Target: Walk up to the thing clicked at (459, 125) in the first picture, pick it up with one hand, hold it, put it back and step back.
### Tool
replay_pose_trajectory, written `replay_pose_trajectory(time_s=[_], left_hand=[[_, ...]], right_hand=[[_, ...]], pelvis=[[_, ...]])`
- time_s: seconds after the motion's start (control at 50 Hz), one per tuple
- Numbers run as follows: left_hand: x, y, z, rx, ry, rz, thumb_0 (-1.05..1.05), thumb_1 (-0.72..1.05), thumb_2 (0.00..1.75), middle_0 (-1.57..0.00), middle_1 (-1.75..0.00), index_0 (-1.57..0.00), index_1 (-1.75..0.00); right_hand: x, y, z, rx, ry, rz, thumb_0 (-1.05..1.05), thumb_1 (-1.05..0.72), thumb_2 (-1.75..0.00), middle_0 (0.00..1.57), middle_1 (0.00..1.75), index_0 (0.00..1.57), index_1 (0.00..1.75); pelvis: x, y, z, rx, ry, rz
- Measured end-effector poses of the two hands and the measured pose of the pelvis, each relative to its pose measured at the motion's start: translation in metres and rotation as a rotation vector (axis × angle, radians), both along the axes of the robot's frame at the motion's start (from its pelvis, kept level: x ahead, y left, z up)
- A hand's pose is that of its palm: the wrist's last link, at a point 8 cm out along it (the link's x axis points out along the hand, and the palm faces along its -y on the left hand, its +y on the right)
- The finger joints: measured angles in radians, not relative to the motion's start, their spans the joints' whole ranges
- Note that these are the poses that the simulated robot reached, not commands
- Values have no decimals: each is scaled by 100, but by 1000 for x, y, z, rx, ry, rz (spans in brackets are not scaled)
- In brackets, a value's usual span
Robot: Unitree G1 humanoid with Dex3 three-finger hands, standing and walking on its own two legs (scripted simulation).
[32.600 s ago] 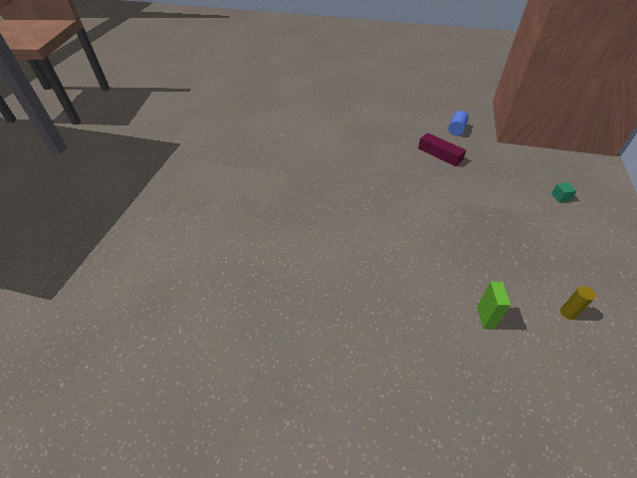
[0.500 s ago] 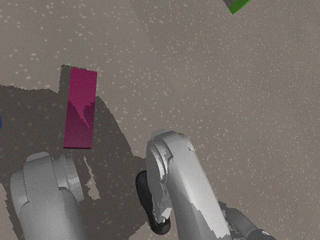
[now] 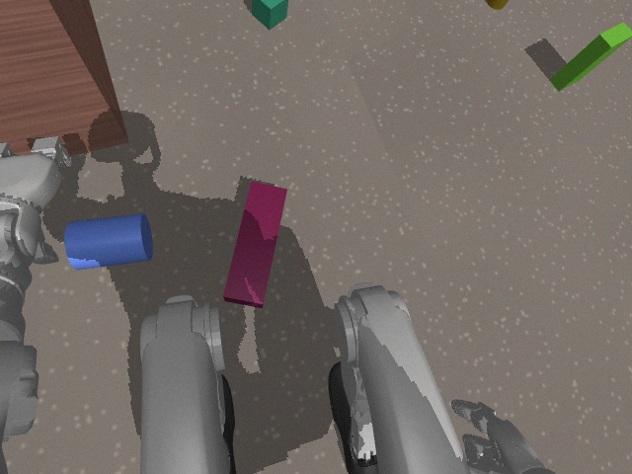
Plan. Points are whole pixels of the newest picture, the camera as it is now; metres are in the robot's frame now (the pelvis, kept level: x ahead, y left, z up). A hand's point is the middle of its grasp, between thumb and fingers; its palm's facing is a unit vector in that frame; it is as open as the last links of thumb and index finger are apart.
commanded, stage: withdraw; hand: left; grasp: from above
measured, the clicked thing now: (111, 241) +0.46 +0.33 -0.33
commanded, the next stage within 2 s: home in 0.38 s
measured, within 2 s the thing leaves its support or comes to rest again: neither
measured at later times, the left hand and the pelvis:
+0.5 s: hand (69, 218) +0.45 +0.34 -0.18, palm faces -0.31 -0.06 -0.95, open 13.6 cm; pelvis -0.01 +0.00 -0.05, yaw +0 degrees
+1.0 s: hand (4, 269) +0.34 +0.31 -0.01, palm faces -0.26 -0.56 -0.79, open 8.5 cm; pelvis +0.01 +0.00 +0.10, yaw +3 degrees
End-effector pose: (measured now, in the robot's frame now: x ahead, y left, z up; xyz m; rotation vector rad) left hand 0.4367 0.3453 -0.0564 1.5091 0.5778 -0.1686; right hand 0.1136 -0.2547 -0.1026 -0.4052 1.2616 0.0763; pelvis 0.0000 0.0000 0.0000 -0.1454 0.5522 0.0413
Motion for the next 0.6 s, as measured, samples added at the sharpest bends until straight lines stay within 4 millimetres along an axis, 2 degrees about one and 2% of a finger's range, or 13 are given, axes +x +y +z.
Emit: replay_pose_trajectory(time_s=[0.08, 0.16, 0.26, 0.38, 0.46, 0.54, 0.6], left_hand=[[-5, -8, -2, -45, 48, -39, 0, -47, 97, -10, -97, -11, -97], [-10, -11, -17, -80, 46, -83, 0, -47, 97, -12, -97, -12, -96], [-16, -10, -48, -69, 37, -133, 0, -46, 97, -12, -96, -12, -96], [-9, -13, -77, -69, -39, -148, 0, -46, 96, -12, -97, -13, -96], [5, -10, -75, -39, -121, -124, 0, -44, 94, -14, -95, -14, -94], [16, 0, -56, 9, -170, -61, 0, -39, 92, -17, -91, -18, -90], [18, 6, -42, 44, -136, -20, 0, -36, 90, -19, -88, -19, -87]], right_hand=[[-10, -11, 13, -51, 17, -6, 0, -90, -90, 20, 30, 20, 30], [-24, -23, 16, -110, 56, -2, 0, -90, -90, 20, 30, 20, 30], [-40, -30, 5, -160, 115, 10, 0, -90, -90, 20, 30, 20, 30], [-54, -25, -16, -171, 150, 16, 0, -90, -90, 20, 30, 20, 30], [-58, -16, -29, -152, 151, -2, 0, -90, -90, 20, 30, 20, 30], [-57, -6, -36, -108, 142, -29, 0, -90, -90, 20, 30, 20, 30], [-54, 1, -36, -68, 139, -49, 0, -89, -90, 20, 30, 20, 30]], pelvis=[[-5, -2, 7, 6, -2, 5], [-8, -4, 2, 7, -11, 5], [-12, -5, -16, 3, -29, 4], [-13, -4, -39, -5, -51, 0], [-11, -3, -48, -7, -47, -2], [-6, -2, -46, -7, -18, -2], [-3, -1, -37, -6, 9, -1]])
